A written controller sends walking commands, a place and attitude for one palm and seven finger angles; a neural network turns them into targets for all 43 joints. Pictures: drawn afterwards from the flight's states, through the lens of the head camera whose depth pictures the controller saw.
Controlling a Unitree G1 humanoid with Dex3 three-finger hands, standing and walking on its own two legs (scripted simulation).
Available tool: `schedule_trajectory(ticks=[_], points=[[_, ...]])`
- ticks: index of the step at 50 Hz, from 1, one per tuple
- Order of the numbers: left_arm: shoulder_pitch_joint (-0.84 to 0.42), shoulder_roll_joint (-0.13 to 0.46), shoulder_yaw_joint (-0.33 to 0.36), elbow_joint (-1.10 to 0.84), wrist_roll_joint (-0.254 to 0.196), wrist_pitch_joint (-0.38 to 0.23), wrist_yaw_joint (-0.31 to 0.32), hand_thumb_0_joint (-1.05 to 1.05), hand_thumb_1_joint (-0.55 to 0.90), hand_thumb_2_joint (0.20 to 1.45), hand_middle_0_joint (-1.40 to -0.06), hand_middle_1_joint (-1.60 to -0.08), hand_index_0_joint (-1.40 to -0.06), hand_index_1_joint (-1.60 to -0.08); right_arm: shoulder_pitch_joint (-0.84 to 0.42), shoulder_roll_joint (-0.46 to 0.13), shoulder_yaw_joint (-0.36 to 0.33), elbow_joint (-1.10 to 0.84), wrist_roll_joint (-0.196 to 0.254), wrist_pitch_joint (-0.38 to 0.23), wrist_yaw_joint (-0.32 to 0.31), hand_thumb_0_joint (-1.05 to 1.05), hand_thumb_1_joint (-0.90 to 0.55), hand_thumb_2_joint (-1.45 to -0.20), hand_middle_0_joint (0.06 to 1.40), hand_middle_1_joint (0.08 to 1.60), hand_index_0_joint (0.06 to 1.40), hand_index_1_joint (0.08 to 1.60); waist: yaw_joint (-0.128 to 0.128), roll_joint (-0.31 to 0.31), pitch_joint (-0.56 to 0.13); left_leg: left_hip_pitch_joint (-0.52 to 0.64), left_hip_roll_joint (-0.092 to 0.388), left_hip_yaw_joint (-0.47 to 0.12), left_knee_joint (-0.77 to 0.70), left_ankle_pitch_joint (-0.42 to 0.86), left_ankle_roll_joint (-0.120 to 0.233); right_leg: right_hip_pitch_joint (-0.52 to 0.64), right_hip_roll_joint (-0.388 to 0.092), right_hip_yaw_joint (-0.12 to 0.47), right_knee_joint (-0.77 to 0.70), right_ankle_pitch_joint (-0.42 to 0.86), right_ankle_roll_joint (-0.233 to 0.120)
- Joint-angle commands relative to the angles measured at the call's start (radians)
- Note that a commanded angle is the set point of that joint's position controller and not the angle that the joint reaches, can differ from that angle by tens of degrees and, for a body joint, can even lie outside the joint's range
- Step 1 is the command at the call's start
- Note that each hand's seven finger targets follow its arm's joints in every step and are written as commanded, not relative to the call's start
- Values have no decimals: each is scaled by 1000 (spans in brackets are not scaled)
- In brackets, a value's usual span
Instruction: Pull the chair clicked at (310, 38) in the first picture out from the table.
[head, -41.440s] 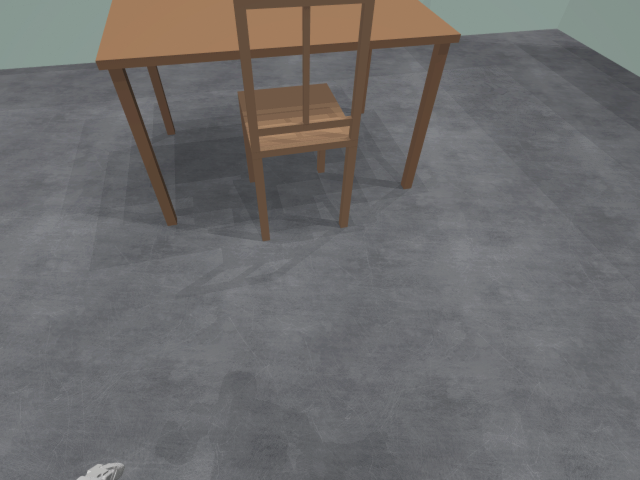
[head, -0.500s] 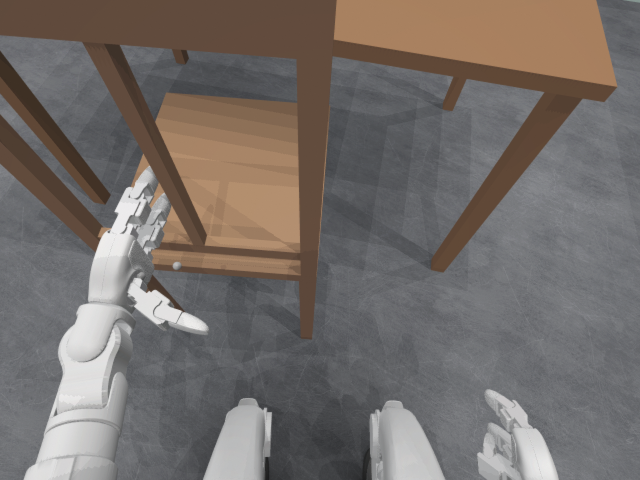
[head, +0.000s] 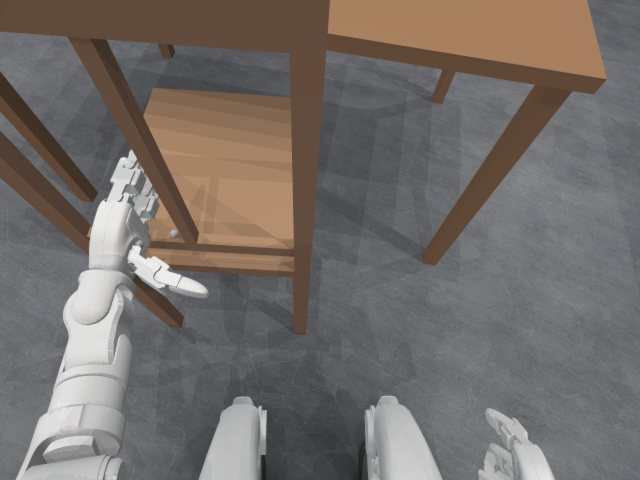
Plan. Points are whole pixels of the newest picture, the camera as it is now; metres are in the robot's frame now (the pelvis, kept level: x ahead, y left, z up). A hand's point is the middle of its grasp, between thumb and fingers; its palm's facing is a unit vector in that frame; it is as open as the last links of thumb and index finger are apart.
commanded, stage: push the fingers through the gap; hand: left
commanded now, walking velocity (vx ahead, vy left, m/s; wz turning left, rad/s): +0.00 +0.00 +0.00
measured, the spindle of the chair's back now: (156, 168) +0.46 +0.20 +0.07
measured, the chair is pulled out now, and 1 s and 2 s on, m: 0.13 0.13 0.14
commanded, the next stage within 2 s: hook a spindle and tug to test in 0.72 s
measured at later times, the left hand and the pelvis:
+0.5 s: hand (180, 211) +0.43 +0.18 +0.03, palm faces -0.06 -1.00 -0.04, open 17.0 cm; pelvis +0.00 +0.00 +0.00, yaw -1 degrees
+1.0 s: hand (182, 211) +0.43 +0.17 +0.03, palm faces -0.04 -1.00 -0.04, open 16.6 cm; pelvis +0.00 +0.00 +0.00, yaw +0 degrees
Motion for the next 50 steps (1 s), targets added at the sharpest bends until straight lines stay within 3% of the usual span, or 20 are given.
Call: schedule_trajectory(ticks=[1, 3, 4, 5, 7, 10, 13, 14, 16, 19, 23, 25, 29, 31, 33, 36, 40, 41, 44, 50], points=[[-325, 195, 65, -130, -7, -68, 6, 0, -500, 300, -60, -80, -60, -80, 74, -159, -62, -84, 0, -24, -7, 0, -900, -900, 200, 300, 200, 300, -15, 34, -421, 287, -47, 36, -168, 256, 45, 206, 52, -45, -171, 206, -73], [-350, 224, 83, -136, -2, -77, 2, 0, -500, 300, -60, -80, -60, -80, 80, -161, -62, -89, -1, -21, -7, 0, -900, -900, 200, 300, 200, 300, -4, 51, -451, 297, -47, 34, -170, 274, 44, 218, 53, -45, -161, 215, -78], [-357, 210, 71, -153, 0, -81, 0, 0, -500, 300, -60, -80, -60, -80, 80, -158, -63, -92, -2, -20, -5, 0, -900, -900, 200, 300, 200, 300, -5, 80, -480, 332, -46, 35, -172, 300, 43, 214, 52, -44, -162, 232, -78], [-355, 181, 49, -146, -3, -81, -4, 0, -500, 300, -60, -80, -60, -80, 80, -152, -63, -93, -2, -19, -2, 0, -900, -900, 200, 300, 200, 300, -6, 78, -477, 339, -47, 34, -173, 307, 41, 217, 52, -46, -164, 238, -78], [-360, 198, 66, -109, -5, -80, -3, 0, -500, 300, -60, -80, -60, -80, 86, -158, -64, -83, -2, -14, -1, 0, -900, -900, 200, 300, 200, 300, -15, 39, -459, 313, -45, 35, -169, 297, 43, 219, 55, -45, -168, 240, -74], [-400, 209, 69, -100, 2, -87, -3, 0, -500, 300, -60, -80, -60, -80, 91, -159, -63, -79, -4, -8, 1, 0, -900, -900, 200, 300, 200, 300, -13, 70, -470, 318, -45, 34, -168, 294, 42, 210, 55, -44, -163, 232, -77], [-417, 228, 89, -53, 2, -89, -2, 0, -500, 300, -60, -80, -60, -80, 101, -162, -61, -72, -6, -2, 0, 0, -900, -900, 200, 300, 200, 300, -19, 40, -456, 290, -47, 36, -161, 289, 46, 212, 58, -42, -162, 232, -75], [-434, 232, 89, -50, 8, -93, -2, 0, -500, 300, -60, -80, -60, -80, 101, -161, -61, -71, -6, 1, 2, 0, -900, -900, 200, 300, 200, 300, -19, 59, -458, 295, -45, 36, -163, 285, 44, 206, 57, -42, -162, 227, -76], [-471, 209, 68, -31, 9, -97, -2, 0, -500, 300, -60, -80, -60, -80, 105, -160, -62, -64, -7, 4, 2, 0, -900, -900, 200, 300, 200, 300, -31, 49, -453, 299, -45, 35, -162, 276, 44, 195, 57, -43, -168, 218, -74], [-453, 221, 78, -32, 13, -103, -5, 0, -500, 300, -60, -80, -60, -80, 110, -164, -62, -71, -8, 8, 7, 0, -900, -900, 200, 300, 200, 300, -16, 77, -484, 324, -46, 32, -168, 295, 41, 195, 58, -47, -160, 222, -79], [-422, 222, 83, -29, 7, -100, -2, 0, -500, 300, -60, -80, -60, -80, 109, -164, -64, -76, -6, 18, 11, 0, -900, -900, 200, 300, 200, 300, -13, 62, -485, 318, -45, 34, -170, 303, 43, 210, 60, -46, -162, 233, -77], [-460, 236, 91, -22, 10, -101, 4, 0, -500, 300, -60, -80, -60, -80, 108, -165, -62, -68, -7, 23, 9, 0, -900, -900, 200, 300, 200, 300, -24, 47, -462, 294, -44, 37, -167, 277, 45, 207, 59, -42, -167, 223, -74], [-452, 237, 93, -64, 12, -116, 12, 0, -500, 300, -60, -80, -60, -80, 107, -162, -63, -77, -8, 23, 11, 0, -900, -900, 200, 300, 200, 300, -12, 78, -492, 331, -44, 35, -174, 301, 41, 210, 58, -44, -165, 230, -77], [-435, 205, 69, -61, 12, -117, 14, 0, -500, 300, -60, -80, -60, -80, 107, -158, -64, -75, -8, 23, 13, 0, -900, -900, 200, 300, 200, 300, -15, 77, -481, 342, -44, 33, -177, 312, 39, 206, 60, -49, -167, 238, -78], [-459, 186, 48, -24, 18, -115, 18, 0, -500, 300, -60, -80, -60, -80, 109, -162, -63, -67, -7, 24, 11, 0, -900, -900, 200, 300, 200, 300, -37, 43, -443, 317, -43, 29, -172, 276, 43, 172, 61, -51, -168, 206, -75], [-476, 194, 52, -31, 22, -119, 23, 0, -500, 300, -60, -80, -60, -80, 107, -163, -64, -66, -9, 26, 10, 0, -900, -900, 200, 300, 200, 300, -26, 68, -458, 326, -46, 31, -174, 271, 40, 177, 57, -48, -169, 203, -77], [-481, 234, 87, -2, 26, -121, 29, 0, -500, 300, -60, -80, -60, -80, 104, -163, -60, -68, -11, 32, 8, 0, -900, -900, 200, 300, 200, 300, -24, 33, -461, 286, -49, 38, -165, 264, 46, 211, 58, -41, -167, 212, -74], [-494, 224, 77, -22, 25, -124, 26, 0, -500, 300, -60, -80, -60, -80, 101, -159, -60, -70, -11, 31, 9, 0, -900, -900, 200, 300, 200, 300, -24, 57, -474, 293, -49, 40, -163, 274, 46, 214, 56, -39, -165, 224, -74], [-436, 234, 97, -5, 19, -120, 21, 0, -500, 300, -113, -244, -113, -244, 99, -158, -59, -79, -9, 36, 10, 0, -900, -900, 200, 300, 200, 300, -15, 38, -476, 287, -50, 44, -166, 285, 46, 238, 59, -37, -168, 240, -74], [-463, 198, 58, -17, 12, -110, 6, 0, -500, 300, -218, -573, -218, -573, 99, -159, -60, -74, -6, 35, 9, 0, -900, -900, 200, 300, 200, 300, -32, 50, -460, 300, -47, 42, -163, 287, 46, 213, 59, -40, -170, 244, -73]])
